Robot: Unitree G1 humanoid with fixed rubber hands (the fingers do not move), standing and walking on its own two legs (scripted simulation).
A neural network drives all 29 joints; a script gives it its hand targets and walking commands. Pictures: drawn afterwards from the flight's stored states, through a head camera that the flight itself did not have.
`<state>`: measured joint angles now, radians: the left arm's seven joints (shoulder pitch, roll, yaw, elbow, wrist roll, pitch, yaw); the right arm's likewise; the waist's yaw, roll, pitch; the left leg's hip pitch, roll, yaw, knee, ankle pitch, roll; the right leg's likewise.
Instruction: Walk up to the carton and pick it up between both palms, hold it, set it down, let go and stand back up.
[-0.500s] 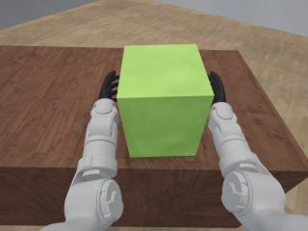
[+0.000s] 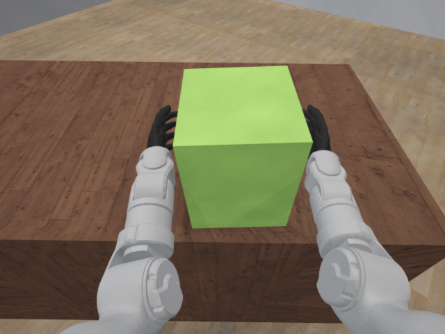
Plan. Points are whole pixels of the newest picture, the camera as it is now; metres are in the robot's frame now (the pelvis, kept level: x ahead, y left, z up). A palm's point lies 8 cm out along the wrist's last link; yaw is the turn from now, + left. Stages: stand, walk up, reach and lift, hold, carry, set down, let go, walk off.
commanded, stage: set down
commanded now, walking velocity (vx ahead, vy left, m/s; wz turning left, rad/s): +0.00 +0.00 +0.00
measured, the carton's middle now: (237, 151) +0.44 -0.03 +0.09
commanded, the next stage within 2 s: none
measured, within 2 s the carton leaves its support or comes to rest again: rests again in 0.44 s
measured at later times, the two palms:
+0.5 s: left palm (161, 157) +0.42 +0.11 +0.10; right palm (315, 156) +0.40 -0.18 +0.11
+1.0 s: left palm (166, 158) +0.42 +0.11 +0.10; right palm (318, 163) +0.39 -0.18 +0.10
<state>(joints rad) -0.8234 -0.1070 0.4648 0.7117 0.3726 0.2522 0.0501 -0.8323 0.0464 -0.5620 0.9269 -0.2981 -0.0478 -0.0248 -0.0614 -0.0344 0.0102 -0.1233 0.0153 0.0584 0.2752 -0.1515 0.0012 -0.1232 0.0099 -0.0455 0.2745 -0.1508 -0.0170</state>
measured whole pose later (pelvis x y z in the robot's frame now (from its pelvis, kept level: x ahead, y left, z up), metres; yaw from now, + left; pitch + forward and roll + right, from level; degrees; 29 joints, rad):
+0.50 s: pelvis +0.00 +0.00 +0.00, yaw +0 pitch +1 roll +0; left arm -0.77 -0.12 0.46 0.73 0.37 0.19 0.07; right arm -0.79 0.06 -0.57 0.92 -0.33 -0.09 -0.01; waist -0.06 -0.03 0.00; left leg -0.15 0.02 0.07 0.29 -0.17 0.00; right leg -0.15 0.01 -0.06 0.28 -0.15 -0.02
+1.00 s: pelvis +0.00 +0.01 +0.00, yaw -2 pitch +1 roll +0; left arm -0.77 -0.16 0.50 0.70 0.42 0.15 0.05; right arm -0.75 0.08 -0.61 0.84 -0.36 -0.10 0.02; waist -0.05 -0.04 0.04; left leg -0.13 0.02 0.09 0.27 -0.16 0.01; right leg -0.14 0.01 -0.04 0.27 -0.15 -0.01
